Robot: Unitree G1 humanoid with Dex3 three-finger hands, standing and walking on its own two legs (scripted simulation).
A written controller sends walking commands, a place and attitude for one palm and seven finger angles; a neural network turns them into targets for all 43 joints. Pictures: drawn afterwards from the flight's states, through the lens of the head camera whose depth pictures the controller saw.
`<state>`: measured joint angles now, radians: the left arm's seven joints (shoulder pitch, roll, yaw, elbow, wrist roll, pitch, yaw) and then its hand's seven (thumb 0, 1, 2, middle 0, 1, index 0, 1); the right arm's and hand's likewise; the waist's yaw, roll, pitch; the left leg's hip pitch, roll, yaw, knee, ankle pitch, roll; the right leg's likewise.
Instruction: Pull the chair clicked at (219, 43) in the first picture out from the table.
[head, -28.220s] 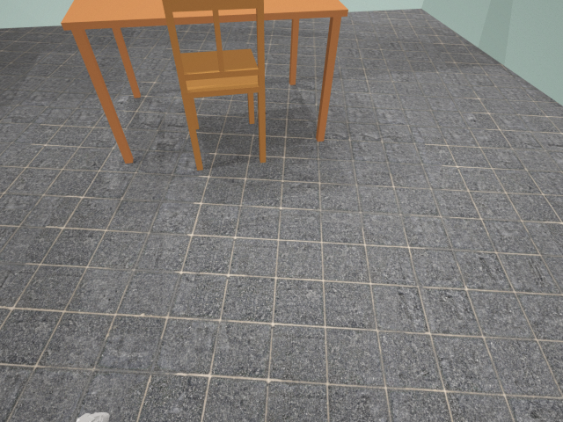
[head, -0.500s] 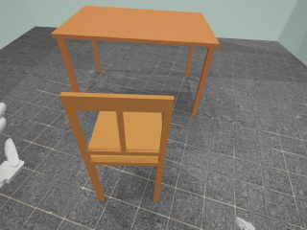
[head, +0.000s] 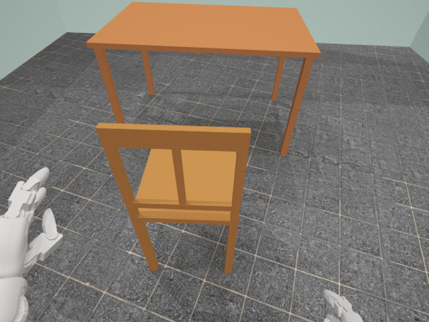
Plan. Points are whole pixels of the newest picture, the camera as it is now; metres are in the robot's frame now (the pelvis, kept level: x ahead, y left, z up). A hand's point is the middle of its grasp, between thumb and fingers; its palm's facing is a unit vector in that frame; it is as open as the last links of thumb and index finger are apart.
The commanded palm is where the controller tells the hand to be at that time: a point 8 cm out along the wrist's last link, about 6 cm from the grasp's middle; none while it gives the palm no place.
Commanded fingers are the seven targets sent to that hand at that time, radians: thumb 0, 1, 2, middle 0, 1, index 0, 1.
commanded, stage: let the arm hang, fingers relaxed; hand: left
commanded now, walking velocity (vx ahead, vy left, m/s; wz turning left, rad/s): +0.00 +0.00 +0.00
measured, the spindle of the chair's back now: (179, 177) +0.53 +0.14 -0.10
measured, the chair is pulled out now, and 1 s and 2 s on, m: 0.72 0.72 0.72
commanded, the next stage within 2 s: look to check the result in 1.04 s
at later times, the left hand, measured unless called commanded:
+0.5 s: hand out of the picture -0.06 +0.19 -0.17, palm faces +0.01 -0.97 -0.25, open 7.2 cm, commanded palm none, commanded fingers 0.00 0.90 0.90 -0.20 -0.30 -0.20 -0.30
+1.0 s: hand out of the picture -0.01 +0.12 -0.17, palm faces +0.03 -0.99 -0.15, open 7.3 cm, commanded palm none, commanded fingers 0.00 0.90 0.90 -0.20 -0.30 -0.20 -0.30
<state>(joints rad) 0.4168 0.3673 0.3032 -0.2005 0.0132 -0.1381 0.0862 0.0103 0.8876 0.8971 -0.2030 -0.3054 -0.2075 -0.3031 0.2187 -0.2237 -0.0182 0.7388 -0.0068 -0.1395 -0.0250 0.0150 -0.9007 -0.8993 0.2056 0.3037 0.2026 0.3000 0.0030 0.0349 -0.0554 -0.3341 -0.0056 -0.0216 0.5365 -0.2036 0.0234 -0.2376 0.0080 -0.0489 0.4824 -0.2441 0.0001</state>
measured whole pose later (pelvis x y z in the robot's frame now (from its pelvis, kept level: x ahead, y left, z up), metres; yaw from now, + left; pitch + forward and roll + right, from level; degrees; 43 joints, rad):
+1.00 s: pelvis +0.01 -0.02 +0.00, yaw +0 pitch -2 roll +0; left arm 0.33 0.10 -0.02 1.08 0.00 0.01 0.05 0.02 0.92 0.90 -0.20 -0.30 -0.20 -0.30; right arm 0.34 -0.10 0.01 1.10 -0.02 0.00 -0.04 0.01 -0.91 -0.90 0.20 0.30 0.20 0.30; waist -0.01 0.01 0.04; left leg -0.26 0.01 -0.03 0.48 -0.19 -0.01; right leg -0.19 0.02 -0.05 0.47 -0.26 -0.04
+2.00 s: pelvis +0.02 -0.02 +0.01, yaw +0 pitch -1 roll +0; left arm 0.33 0.12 -0.02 1.07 0.00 0.00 0.05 0.01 0.90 0.90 -0.20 -0.30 -0.20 -0.30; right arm 0.31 -0.11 0.01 1.12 -0.01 -0.01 -0.04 0.01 -0.91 -0.90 0.20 0.30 0.20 0.30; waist 0.00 0.00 0.06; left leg -0.23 0.00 -0.02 0.44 -0.19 0.00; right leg -0.16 0.01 -0.04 0.43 -0.26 -0.03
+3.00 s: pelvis +0.02 -0.02 +0.01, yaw +0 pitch -1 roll +0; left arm 0.34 0.11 -0.02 1.07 0.00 0.00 0.05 0.01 0.90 0.90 -0.20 -0.30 -0.20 -0.30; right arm 0.32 -0.10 0.01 1.12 -0.01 -0.01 -0.04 0.01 -0.91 -0.90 0.20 0.30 0.20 0.30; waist 0.00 0.00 0.06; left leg -0.22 0.00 -0.02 0.44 -0.20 0.00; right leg -0.15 0.01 -0.04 0.43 -0.26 -0.02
